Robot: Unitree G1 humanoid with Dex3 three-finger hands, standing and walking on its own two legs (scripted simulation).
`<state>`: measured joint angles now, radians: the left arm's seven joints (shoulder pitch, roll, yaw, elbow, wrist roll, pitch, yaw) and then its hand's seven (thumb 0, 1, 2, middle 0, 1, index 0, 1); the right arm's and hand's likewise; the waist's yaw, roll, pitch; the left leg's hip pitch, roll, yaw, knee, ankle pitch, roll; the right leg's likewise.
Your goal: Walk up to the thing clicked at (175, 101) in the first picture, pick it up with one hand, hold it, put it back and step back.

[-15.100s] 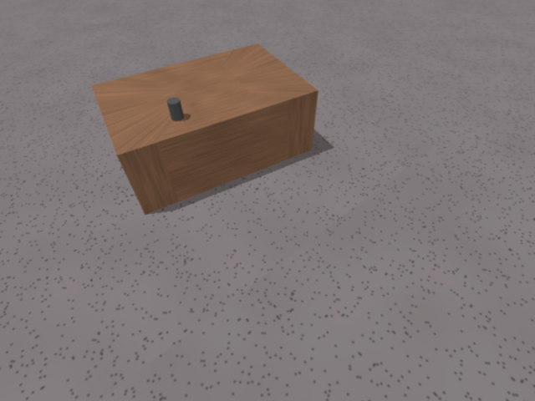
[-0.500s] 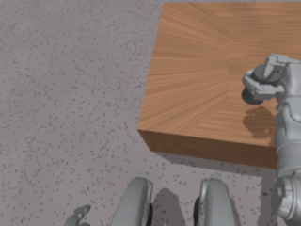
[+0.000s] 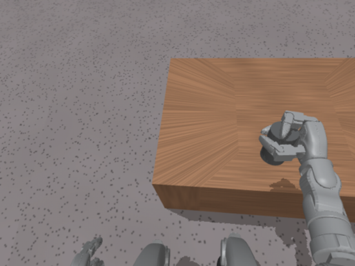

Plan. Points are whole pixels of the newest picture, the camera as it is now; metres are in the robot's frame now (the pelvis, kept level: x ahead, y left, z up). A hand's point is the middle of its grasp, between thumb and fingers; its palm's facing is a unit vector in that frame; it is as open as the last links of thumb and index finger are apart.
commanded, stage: lift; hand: right
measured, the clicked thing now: (278, 144) +0.40 -0.19 +0.01
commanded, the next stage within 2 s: hold in 0.66 s
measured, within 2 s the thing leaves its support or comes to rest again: neither
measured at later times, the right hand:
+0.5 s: hand (283, 137) +0.37 -0.17 +0.08, palm faces +0.02 +1.00 +0.00, open 5.0 cm
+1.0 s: hand (287, 136) +0.36 -0.16 +0.11, palm faces +0.02 +1.00 +0.01, open 5.0 cm
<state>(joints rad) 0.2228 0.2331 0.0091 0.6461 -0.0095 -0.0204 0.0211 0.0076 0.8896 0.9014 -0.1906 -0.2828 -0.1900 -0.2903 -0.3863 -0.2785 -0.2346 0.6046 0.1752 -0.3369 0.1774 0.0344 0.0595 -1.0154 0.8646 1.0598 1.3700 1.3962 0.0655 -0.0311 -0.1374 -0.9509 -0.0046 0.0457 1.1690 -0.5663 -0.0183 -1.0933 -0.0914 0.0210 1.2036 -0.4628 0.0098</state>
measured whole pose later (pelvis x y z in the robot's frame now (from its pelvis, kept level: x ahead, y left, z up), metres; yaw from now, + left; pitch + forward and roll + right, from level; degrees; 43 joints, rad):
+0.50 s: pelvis +0.02 +0.00 +0.04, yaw -1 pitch +13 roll +2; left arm 0.23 0.22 0.00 0.66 -0.01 -0.03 0.05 0.01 0.92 0.88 -0.18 -0.28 -0.19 -0.27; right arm -0.22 -0.22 -0.17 0.49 0.20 -0.35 0.15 0.03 0.06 -1.01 0.86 1.06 1.38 1.41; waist 0.04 -0.02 -0.09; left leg -0.68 0.01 0.03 0.95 -0.50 -0.02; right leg -0.81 -0.08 -0.01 0.98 -0.40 0.01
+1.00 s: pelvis +0.03 +0.00 +0.06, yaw -1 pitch +10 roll +1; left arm 0.22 0.22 0.00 0.66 -0.02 -0.02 0.05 0.01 0.92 0.88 -0.19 -0.29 -0.20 -0.28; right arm -0.16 -0.20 -0.13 0.44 0.20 -0.34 0.15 0.03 0.06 -1.01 0.86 1.06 1.38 1.42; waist 0.02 -0.01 -0.07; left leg -0.56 0.02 0.01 0.85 -0.47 -0.02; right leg -0.67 -0.07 -0.03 0.88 -0.38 0.01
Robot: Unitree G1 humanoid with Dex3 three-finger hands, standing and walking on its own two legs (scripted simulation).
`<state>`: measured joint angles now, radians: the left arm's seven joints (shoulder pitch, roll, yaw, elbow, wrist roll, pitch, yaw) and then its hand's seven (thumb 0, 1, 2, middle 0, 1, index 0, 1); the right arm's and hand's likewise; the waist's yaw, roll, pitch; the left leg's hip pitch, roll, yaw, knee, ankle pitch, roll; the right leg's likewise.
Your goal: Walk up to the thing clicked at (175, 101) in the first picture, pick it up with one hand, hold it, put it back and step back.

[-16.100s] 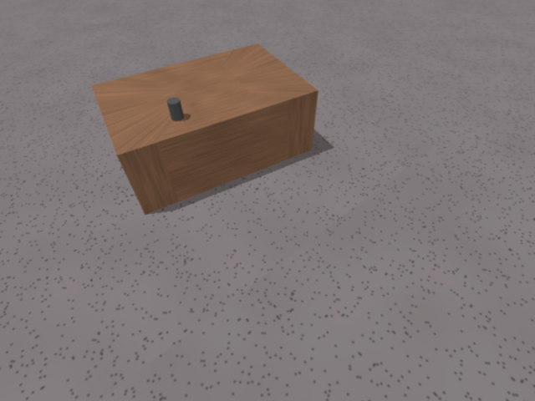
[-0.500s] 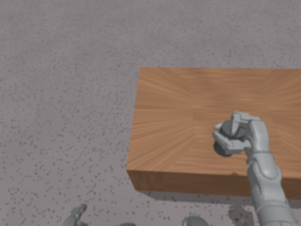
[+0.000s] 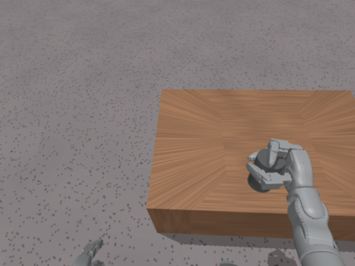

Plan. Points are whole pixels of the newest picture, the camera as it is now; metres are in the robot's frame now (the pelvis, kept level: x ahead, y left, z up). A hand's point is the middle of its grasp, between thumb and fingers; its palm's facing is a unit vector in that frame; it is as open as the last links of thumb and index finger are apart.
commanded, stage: hold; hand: right
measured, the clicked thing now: (264, 171) +0.34 -0.17 +0.02
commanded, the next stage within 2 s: none
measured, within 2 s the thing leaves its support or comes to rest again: neither
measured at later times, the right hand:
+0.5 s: hand (264, 165) +0.33 -0.15 +0.06, palm faces +0.00 +1.00 +0.01, open 5.0 cm
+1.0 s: hand (262, 166) +0.32 -0.15 +0.07, palm faces +0.01 +1.00 +0.01, open 5.0 cm
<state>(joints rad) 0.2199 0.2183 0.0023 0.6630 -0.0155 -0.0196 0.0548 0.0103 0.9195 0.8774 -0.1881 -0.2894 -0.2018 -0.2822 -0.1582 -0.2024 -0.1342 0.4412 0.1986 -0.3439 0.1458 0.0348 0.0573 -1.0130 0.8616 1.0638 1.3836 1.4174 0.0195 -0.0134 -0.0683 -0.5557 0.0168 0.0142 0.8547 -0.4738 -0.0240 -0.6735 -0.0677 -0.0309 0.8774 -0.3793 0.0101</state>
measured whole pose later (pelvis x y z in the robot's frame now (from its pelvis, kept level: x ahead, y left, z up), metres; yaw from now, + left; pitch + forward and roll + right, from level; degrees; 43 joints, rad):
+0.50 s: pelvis +0.00 +0.00 +0.01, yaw +0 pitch +8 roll +1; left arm 0.22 0.22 0.00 0.66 -0.02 -0.02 0.05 0.01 0.91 0.89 -0.19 -0.30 -0.20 -0.29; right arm -0.12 -0.19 -0.11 0.41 0.20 -0.32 0.14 0.04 0.06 -1.02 0.86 1.07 1.37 1.41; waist 0.01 -0.01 -0.06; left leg -0.48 0.02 0.01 0.80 -0.45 -0.02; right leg -0.59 -0.07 -0.03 0.82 -0.36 0.02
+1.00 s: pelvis +0.00 +0.01 +0.01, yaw +0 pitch +7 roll +1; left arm 0.21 0.22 -0.01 0.67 -0.02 -0.02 0.05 0.01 0.91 0.90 -0.19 -0.30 -0.20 -0.29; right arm -0.12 -0.19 -0.11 0.41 0.20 -0.32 0.14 0.04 0.06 -1.02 0.86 1.06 1.39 1.41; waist 0.01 -0.02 -0.05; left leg -0.46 0.01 0.02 0.78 -0.44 -0.01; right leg -0.56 -0.07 -0.03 0.78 -0.33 0.02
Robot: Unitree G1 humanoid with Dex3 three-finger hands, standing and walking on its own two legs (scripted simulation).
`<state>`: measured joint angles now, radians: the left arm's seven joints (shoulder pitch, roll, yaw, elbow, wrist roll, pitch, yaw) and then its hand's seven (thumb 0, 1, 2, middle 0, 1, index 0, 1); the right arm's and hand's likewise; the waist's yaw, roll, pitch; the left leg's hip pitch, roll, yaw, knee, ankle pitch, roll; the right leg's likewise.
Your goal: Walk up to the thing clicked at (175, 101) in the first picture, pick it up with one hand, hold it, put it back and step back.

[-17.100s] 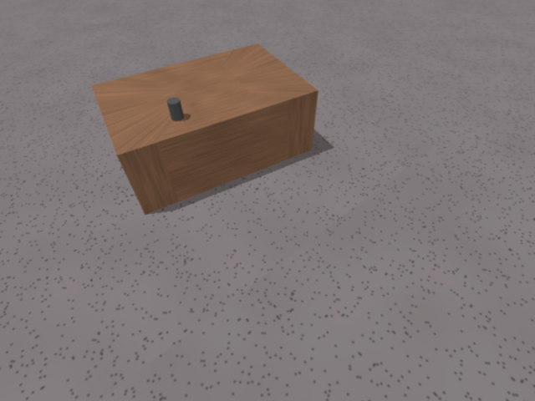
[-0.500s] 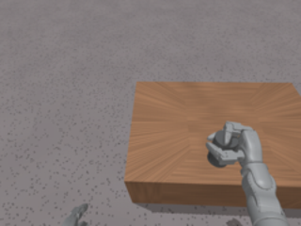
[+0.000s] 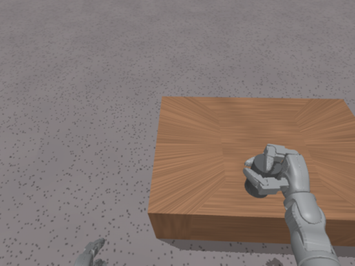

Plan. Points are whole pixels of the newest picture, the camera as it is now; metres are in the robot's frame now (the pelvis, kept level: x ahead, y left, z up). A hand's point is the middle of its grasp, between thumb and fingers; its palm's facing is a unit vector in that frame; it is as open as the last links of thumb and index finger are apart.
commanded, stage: hold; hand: right
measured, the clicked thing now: (261, 176) +0.32 -0.16 +0.02
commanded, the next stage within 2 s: crouch in 1.36 s
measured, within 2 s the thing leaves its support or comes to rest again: neither
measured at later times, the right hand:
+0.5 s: hand (264, 166) +0.33 -0.16 +0.06, palm faces +0.00 +1.00 +0.01, open 5.0 cm
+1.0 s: hand (266, 165) +0.33 -0.16 +0.06, palm faces +0.01 +1.00 +0.00, open 5.0 cm
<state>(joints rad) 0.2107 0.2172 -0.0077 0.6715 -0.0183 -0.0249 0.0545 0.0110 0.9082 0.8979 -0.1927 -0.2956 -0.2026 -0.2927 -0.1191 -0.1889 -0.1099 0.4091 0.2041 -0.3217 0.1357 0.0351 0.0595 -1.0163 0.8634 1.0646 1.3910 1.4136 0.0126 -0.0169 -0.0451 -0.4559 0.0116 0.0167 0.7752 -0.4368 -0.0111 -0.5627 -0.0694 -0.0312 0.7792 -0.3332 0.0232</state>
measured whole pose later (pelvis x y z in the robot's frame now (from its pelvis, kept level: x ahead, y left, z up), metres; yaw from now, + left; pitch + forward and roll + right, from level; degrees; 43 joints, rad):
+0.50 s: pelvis +0.00 +0.00 +0.00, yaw +0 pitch +6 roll +1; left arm 0.21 0.22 -0.01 0.67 -0.02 -0.02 0.06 0.01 0.90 0.90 -0.20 -0.30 -0.20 -0.30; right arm -0.13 -0.19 -0.11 0.41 0.20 -0.31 0.14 0.04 0.06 -1.02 0.86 1.07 1.39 1.42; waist 0.01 -0.01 -0.04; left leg -0.43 0.01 0.02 0.75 -0.43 -0.01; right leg -0.54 -0.07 -0.03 0.77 -0.33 0.02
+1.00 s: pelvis +0.01 -0.01 +0.00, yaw +0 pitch +6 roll +1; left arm 0.21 0.21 -0.01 0.68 -0.02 -0.02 0.06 0.01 0.90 0.91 -0.20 -0.30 -0.20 -0.30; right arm -0.13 -0.19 -0.11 0.41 0.19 -0.31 0.13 0.04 0.06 -1.01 0.86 1.07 1.39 1.41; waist 0.01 -0.01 -0.04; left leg -0.41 0.02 0.01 0.73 -0.42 -0.02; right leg -0.53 -0.06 -0.04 0.75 -0.33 0.01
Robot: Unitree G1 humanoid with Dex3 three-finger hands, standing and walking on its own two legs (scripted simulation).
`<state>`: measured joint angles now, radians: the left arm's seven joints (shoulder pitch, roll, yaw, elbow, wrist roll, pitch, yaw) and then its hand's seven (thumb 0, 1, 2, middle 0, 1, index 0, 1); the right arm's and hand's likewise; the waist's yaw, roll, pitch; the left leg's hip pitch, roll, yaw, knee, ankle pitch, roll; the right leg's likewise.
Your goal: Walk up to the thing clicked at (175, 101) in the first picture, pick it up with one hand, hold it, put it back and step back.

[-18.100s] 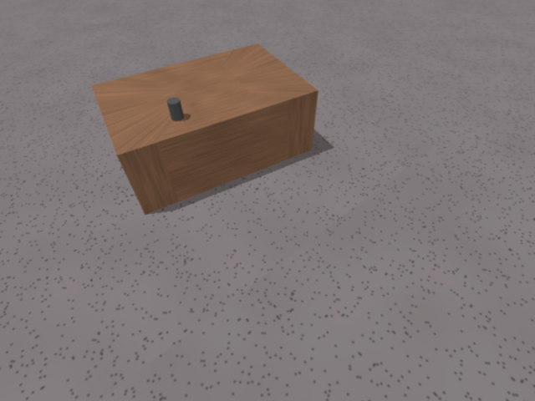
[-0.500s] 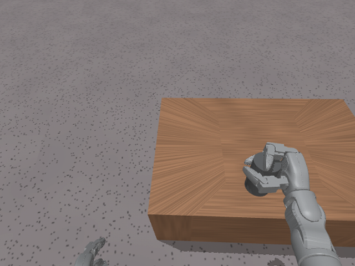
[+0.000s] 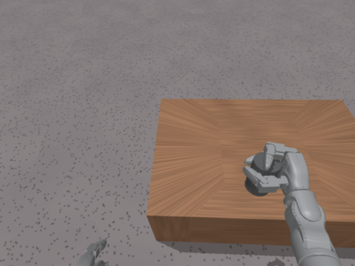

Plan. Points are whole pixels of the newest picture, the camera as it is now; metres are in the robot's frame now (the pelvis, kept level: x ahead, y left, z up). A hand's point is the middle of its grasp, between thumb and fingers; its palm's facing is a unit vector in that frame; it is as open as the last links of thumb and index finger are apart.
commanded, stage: hold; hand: right
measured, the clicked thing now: (261, 174) +0.33 -0.16 +0.03
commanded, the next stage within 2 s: crouch in 0.36 s
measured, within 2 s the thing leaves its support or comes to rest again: neither
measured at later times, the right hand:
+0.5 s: hand (259, 167) +0.33 -0.15 +0.06, palm faces +0.00 +1.00 +0.01, open 5.0 cm
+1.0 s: hand (244, 169) +0.39 -0.15 -0.06, palm faces -0.01 +1.00 +0.01, open 5.1 cm
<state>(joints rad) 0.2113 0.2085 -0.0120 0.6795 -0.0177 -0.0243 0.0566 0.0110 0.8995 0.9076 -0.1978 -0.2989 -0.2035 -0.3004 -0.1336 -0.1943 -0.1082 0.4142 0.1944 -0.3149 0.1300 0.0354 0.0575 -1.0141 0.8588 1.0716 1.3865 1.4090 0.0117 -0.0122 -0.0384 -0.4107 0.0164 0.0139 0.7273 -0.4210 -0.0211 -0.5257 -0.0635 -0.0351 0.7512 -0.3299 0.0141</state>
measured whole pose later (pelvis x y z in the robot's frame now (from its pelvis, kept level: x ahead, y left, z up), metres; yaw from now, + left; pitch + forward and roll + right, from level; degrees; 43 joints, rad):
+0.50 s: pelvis +0.00 +0.00 +0.00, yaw +0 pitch +6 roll +1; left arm 0.22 0.22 -0.01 0.68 -0.02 -0.02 0.05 0.01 0.90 0.91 -0.20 -0.30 -0.20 -0.30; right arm -0.14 -0.19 -0.11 0.43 0.20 -0.31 0.14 0.04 0.05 -1.01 0.86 1.07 1.37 1.39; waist 0.02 -0.02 -0.04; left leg -0.40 0.01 0.01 0.72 -0.42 -0.01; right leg -0.51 -0.07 -0.03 0.74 -0.32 0.02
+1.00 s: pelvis -0.03 +0.01 -0.08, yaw +1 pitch +22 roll +2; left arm 0.23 0.25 0.00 0.67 0.03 -0.03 0.01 0.01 0.92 0.89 -0.20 -0.30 -0.22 -0.29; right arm -0.52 -0.28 -0.26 0.88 0.17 -0.53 0.20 0.03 0.05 -1.01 0.86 1.07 1.34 1.37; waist 0.07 0.00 -0.14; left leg -1.03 -0.01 0.02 1.23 -0.58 -0.01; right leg -1.13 -0.10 0.00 1.22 -0.46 0.03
